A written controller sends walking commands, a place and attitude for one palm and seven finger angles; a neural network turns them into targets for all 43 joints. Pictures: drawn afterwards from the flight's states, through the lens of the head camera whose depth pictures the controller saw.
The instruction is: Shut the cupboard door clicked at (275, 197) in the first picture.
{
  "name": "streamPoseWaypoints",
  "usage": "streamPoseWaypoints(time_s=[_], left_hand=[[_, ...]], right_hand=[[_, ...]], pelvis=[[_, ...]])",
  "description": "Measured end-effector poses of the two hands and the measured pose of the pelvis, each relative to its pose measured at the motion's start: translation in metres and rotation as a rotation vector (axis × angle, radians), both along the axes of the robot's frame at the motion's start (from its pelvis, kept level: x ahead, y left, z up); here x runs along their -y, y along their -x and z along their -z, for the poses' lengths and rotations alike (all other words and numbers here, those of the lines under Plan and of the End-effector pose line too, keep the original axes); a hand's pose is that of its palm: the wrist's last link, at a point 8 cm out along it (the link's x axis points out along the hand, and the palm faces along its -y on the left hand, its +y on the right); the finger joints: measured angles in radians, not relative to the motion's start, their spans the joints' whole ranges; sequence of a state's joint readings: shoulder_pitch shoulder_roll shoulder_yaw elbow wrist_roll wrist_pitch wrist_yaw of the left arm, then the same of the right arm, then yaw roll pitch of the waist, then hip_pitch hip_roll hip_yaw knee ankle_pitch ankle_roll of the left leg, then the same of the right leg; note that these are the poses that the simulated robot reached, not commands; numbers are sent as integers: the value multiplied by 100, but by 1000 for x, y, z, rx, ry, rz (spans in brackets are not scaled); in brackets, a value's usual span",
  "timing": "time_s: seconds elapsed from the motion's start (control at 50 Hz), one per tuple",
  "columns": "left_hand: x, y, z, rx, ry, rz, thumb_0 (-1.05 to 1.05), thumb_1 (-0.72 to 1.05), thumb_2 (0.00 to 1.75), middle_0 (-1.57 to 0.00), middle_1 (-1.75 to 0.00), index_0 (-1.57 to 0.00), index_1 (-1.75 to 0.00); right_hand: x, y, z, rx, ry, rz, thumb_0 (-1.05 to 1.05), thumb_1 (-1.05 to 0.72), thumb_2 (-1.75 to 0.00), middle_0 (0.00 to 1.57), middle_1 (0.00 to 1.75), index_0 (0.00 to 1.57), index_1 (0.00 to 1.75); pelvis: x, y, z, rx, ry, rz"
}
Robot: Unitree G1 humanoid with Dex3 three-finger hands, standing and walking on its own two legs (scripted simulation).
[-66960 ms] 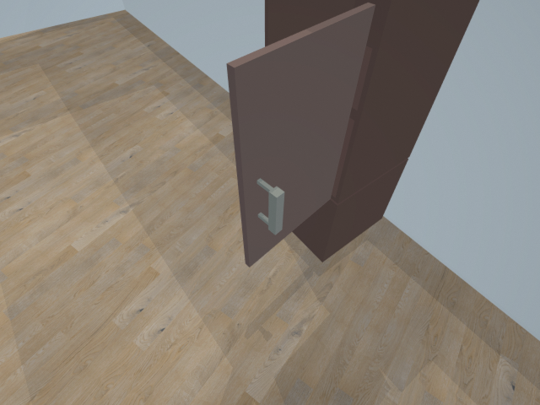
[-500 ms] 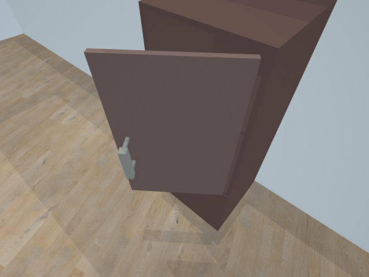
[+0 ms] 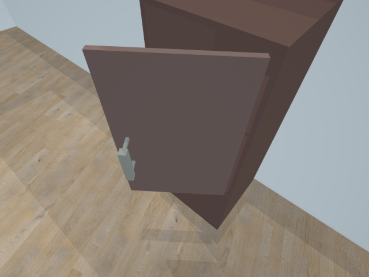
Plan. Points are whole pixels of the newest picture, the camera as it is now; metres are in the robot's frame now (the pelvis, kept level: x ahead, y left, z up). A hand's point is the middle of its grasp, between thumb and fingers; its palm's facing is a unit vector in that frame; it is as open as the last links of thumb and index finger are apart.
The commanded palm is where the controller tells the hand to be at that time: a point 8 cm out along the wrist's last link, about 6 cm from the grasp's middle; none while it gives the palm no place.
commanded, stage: raise the hand and make a fist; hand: left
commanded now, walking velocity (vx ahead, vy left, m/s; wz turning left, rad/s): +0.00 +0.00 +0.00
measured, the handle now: (128, 159) +0.44 +0.20 -0.08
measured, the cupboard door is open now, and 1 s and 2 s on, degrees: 37 37 37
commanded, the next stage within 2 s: bring the fist close to the handle in 2.00 s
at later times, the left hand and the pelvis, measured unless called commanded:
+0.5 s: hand out of the picture +0.12 +0.14 -0.09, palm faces +0.07 -1.00 +0.02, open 6.2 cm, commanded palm +0.10 +0.21 -0.07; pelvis -0.03 -0.03 -0.09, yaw +5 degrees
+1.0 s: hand (100, 258) +0.17 +0.19 -0.06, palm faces +0.15 -0.99 -0.06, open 3.8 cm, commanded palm +0.13 +0.23 -0.07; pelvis -0.01 -0.02 -0.10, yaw +5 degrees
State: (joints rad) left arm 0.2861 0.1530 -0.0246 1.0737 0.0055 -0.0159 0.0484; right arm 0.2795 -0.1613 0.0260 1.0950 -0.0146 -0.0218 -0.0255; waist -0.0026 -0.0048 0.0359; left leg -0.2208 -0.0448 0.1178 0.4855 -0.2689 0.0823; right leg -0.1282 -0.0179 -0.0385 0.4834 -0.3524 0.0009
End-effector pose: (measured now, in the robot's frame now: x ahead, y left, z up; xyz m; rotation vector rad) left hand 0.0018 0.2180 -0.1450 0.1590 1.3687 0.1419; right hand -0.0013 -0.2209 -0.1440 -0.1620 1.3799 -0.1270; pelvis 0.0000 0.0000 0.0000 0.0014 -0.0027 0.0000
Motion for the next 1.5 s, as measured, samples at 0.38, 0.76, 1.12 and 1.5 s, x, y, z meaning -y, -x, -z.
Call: streamPoseWaypoints(time_s=[0.38, 0.76, 1.12, 1.5], left_hand=[[30, -165, -137, 1345, 173, 85, 0, 92, 90, -31, -43, -31, -42], [24, -144, -89, 1399, 152, 252, 1, 90, 90, -65, -79, -64, -79], [-17, -138, -65, 1291, 168, 158, 1, 91, 90, -98, -115, -97, -115], [-56, -151, -65, 1248, 162, 152, 1, 90, 90, -127, -147, -127, -146]], right_hand=[[36, -155, -30, 786, 37, -147, 2, -91, -90, 20, 30, 20, 30], [-2, -211, 43, 824, -79, -276, 2, -90, -90, 21, 30, 21, 30], [28, -169, 43, 651, 92, -198, 2, -90, -90, 20, 30, 20, 30], [-47, -194, 20, 738, 11, -302, 2, -90, -90, 21, 31, 21, 30]], pelvis=[[13, 16, 51, -115, -29, -73], [39, 30, 124, -300, 46, -108], [9, 21, 116, -331, 61, -90], [-24, 22, 111, -323, 95, -91]])
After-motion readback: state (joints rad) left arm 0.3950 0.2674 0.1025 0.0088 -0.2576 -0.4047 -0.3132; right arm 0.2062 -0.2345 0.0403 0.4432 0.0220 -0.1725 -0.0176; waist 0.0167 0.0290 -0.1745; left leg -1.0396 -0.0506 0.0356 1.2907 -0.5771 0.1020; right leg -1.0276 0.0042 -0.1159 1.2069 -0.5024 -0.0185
